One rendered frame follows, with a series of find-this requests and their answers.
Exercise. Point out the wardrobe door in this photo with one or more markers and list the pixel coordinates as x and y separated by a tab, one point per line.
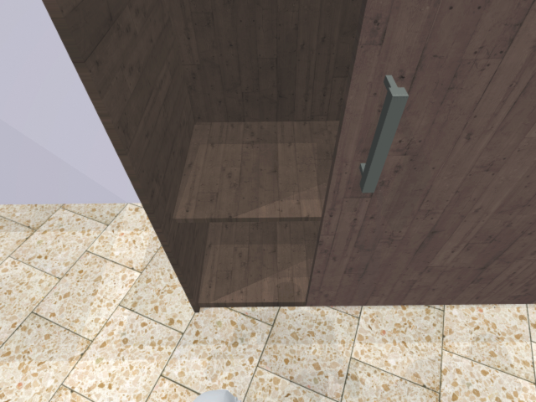
452	220

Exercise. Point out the handle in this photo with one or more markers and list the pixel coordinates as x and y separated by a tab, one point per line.
390	116

